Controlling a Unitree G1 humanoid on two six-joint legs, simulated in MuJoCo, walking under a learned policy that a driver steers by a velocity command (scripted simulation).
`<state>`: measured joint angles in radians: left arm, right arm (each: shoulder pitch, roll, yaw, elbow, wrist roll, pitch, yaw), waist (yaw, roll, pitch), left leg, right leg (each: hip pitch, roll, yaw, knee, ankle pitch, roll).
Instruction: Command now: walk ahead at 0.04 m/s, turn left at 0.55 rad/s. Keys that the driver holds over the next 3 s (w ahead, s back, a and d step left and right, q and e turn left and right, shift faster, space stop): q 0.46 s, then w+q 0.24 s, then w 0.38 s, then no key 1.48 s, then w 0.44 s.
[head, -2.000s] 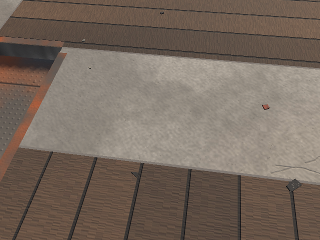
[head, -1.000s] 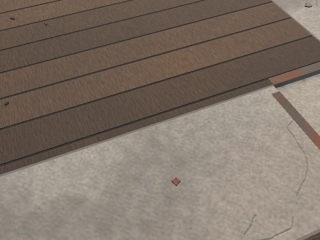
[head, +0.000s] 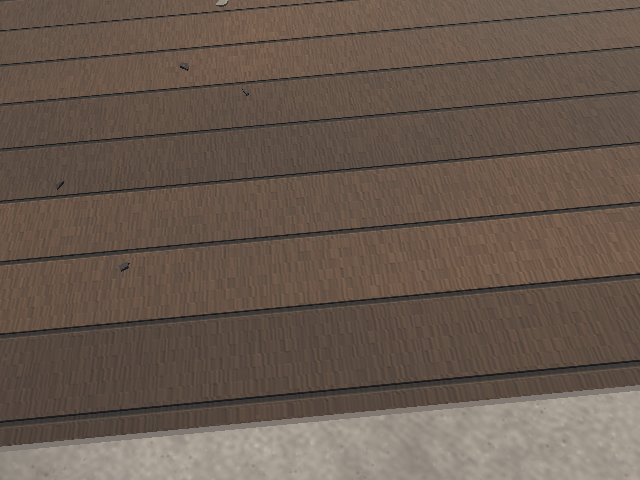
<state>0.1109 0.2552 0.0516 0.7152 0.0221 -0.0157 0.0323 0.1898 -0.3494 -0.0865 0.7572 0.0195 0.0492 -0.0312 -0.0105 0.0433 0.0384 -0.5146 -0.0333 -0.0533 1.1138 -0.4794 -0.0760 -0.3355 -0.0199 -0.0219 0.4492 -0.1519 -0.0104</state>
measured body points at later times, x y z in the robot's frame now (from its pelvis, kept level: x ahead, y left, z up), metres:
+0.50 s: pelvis +0.00 +0.05 +0.01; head +0.03 +0.09 +0.45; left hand +0.07 +0.37 -0.11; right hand +0.22 -0.19 -0.07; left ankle +0.00 +0.14 -0.74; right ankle +0.06 -0.11 -0.67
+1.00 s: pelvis +0.12 +0.09 +0.00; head +0.15 +0.09 +0.45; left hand -0.03 +0.32 -0.12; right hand +0.42 -0.03 -0.09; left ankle +0.16 +0.29 -0.69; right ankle +0.09 -0.08 -0.74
